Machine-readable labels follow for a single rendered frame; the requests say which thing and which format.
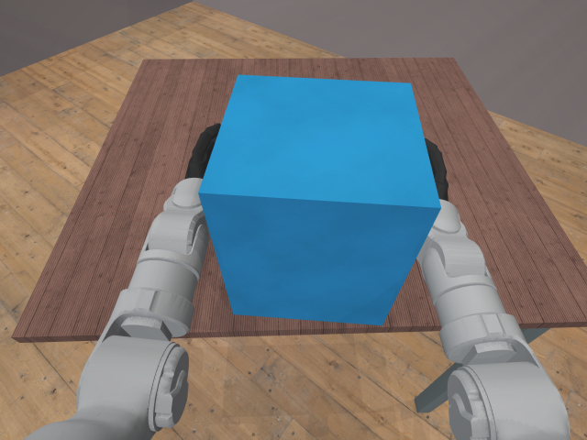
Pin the robot left hand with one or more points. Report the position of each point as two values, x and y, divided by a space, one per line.
202 152

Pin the left robot forearm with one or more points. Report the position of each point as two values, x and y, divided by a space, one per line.
158 302

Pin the left robot upper arm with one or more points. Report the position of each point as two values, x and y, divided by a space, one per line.
131 389

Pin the right robot upper arm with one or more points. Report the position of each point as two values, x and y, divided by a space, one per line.
505 401

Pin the right robot forearm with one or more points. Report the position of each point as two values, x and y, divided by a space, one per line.
475 326

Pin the table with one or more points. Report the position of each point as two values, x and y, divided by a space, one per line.
539 275

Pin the robot right hand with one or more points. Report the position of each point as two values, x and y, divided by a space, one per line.
439 169

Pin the carton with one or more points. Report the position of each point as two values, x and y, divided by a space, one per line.
318 196

